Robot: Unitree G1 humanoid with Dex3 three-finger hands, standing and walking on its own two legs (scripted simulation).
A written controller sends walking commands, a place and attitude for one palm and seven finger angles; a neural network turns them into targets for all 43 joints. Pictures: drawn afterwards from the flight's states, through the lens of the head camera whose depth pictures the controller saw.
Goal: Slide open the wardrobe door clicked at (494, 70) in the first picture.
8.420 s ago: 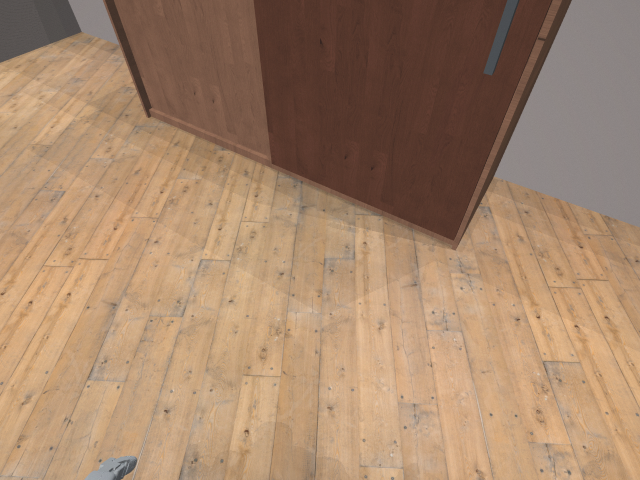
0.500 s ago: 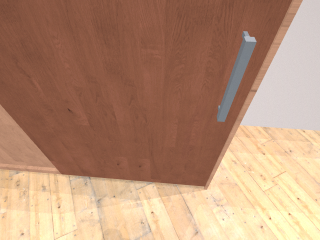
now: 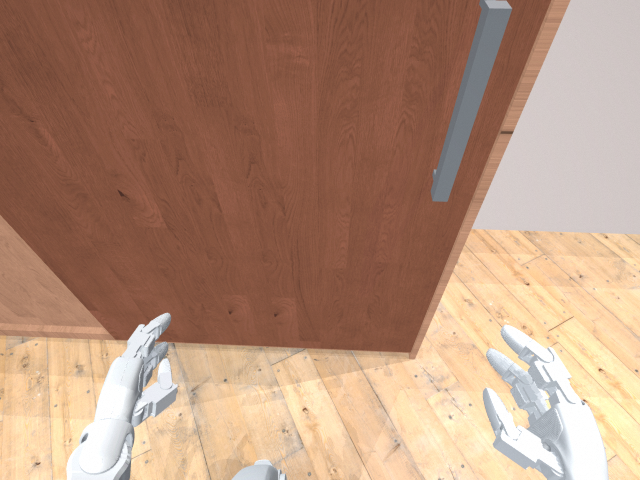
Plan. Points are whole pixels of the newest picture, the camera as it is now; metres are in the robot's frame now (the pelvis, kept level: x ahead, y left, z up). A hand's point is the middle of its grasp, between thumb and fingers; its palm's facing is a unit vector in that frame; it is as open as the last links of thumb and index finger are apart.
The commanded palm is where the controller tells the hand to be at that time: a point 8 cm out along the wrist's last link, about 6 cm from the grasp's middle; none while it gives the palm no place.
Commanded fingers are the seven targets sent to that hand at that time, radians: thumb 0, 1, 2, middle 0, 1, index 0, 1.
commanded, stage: raise the hand with hooked fingers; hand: right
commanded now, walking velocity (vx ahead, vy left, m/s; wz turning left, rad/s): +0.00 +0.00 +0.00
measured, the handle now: (459, 112) +0.56 -0.17 +0.18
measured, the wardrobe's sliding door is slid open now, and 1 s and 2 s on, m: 0.00 0.00 0.00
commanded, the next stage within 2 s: move the hooked fingers beside the handle in 1.70 s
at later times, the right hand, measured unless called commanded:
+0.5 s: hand (572, 363) +0.23 -0.24 +0.10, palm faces +0.06 +0.99 -0.08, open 11.5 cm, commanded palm +0.20 -0.29 +0.11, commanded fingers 0.00 0.17 -0.44 0.28 0.99 0.28 0.99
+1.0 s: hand out of the picture +0.27 -0.29 +0.16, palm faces +0.10 +0.99 -0.06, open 13.8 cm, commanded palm +0.24 -0.33 +0.18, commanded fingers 0.00 0.50 -0.30 0.30 1.20 0.30 1.20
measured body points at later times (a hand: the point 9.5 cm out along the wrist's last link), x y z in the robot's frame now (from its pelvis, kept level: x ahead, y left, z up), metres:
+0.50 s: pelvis +0.01 -0.01 +0.02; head +0.04 -0.01 +0.47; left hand +0.16 +0.22 -0.06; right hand +0.23 -0.29 +0.10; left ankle +0.05 +0.11 -0.68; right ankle +0.00 -0.13 -0.68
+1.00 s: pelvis +0.02 -0.01 +0.04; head +0.02 -0.01 +0.49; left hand +0.22 +0.20 -0.01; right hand +0.26 -0.34 +0.17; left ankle +0.05 +0.11 -0.68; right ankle +0.00 -0.13 -0.68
